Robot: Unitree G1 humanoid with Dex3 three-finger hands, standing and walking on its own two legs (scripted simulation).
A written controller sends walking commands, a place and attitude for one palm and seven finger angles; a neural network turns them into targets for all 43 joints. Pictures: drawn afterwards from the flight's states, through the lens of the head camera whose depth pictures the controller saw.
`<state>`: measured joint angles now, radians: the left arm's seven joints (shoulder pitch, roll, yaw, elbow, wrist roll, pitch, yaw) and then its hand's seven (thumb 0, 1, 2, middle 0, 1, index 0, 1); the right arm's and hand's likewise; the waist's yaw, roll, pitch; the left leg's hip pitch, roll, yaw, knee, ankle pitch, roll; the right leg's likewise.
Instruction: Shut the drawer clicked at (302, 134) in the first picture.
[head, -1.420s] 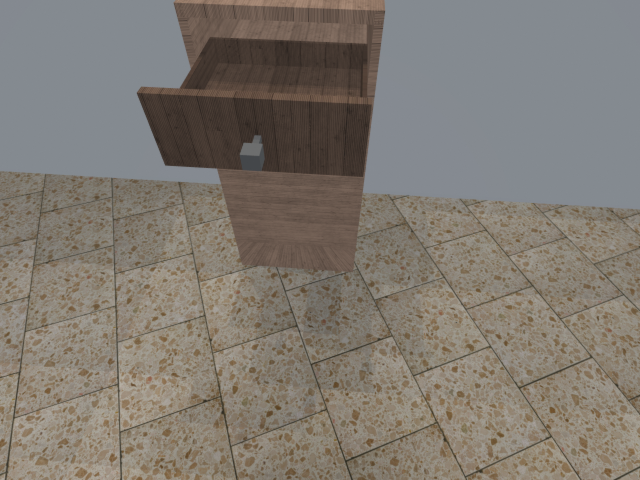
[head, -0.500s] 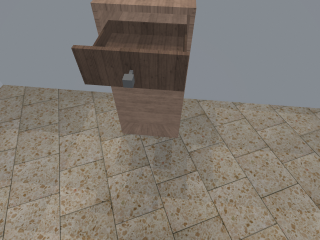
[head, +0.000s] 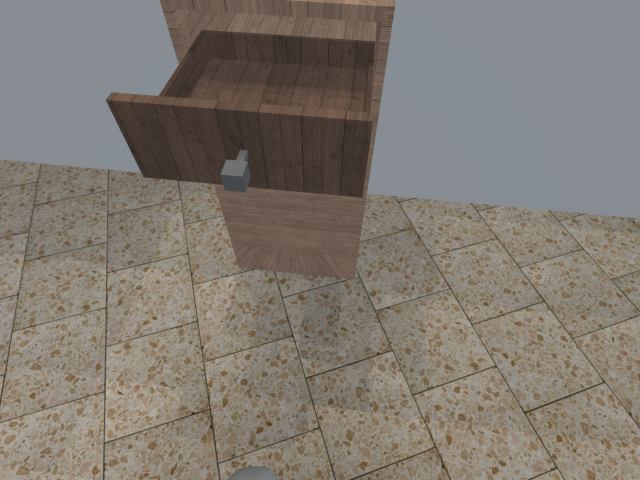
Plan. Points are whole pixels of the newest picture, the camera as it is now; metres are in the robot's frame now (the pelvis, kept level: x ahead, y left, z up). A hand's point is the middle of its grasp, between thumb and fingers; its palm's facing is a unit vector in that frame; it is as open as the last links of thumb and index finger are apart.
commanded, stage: take the last steps up to it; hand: left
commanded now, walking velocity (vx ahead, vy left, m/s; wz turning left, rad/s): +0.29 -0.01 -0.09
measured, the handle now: (238, 168) +0.52 +0.18 +0.06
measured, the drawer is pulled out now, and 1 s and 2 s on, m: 0.30 0.30 0.30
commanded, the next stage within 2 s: come to a stop and stand still in 0.42 s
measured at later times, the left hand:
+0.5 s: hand (217, 405) +0.23 +0.18 -0.16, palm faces -0.03 -0.98 -0.20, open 7.3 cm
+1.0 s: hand (229, 361) +0.30 +0.18 -0.16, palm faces +0.00 -0.96 -0.28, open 7.3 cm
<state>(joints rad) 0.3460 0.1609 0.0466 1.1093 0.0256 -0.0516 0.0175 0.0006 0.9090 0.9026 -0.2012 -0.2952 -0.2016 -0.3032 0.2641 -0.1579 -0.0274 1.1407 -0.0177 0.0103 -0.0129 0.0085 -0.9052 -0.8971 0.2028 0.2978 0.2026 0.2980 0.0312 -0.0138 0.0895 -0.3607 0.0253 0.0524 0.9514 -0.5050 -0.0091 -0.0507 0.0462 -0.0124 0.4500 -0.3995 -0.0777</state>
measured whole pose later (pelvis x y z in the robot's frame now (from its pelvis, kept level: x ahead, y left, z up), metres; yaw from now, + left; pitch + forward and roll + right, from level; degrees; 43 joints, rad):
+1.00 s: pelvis +0.21 -0.03 +0.00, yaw -3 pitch +0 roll -1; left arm 0.12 0.21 0.07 0.98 0.01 0.05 0.04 0.00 0.91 0.90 -0.20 -0.30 -0.20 -0.30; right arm 0.16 -0.18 -0.04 0.99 -0.03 0.04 -0.04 0.00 -0.90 -0.90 0.20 0.30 0.20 0.30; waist 0.01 0.03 0.15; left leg -0.26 0.05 0.05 0.51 -0.25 0.00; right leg -0.33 0.01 -0.01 0.84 -0.51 0.00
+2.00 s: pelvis +0.18 -0.04 +0.00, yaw -3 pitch +0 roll +0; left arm 0.30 0.16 -0.01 1.07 0.02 -0.01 0.02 0.00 0.91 0.90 -0.20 -0.30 -0.20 -0.30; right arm 0.34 -0.14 0.01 1.11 -0.02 -0.01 -0.01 0.01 -0.91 -0.90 0.20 0.30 0.20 0.30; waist -0.01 0.00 0.00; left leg -0.29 -0.01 0.04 0.45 -0.15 0.03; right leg -0.22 0.02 -0.02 0.48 -0.25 -0.02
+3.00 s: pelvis +0.17 -0.06 -0.07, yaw +1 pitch +8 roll -2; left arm 0.58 0.18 0.11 -0.20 -0.28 -0.52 -0.25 0.02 0.90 0.90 -0.61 -0.74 -0.60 -0.74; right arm 0.14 -0.23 0.00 0.52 0.03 -0.22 -0.03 0.01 -0.90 -0.90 0.20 0.30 0.20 0.30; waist 0.06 0.06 -0.11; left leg -0.79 0.01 -0.06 1.07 -0.42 -0.01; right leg -0.66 0.03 -0.13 1.04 -0.53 -0.06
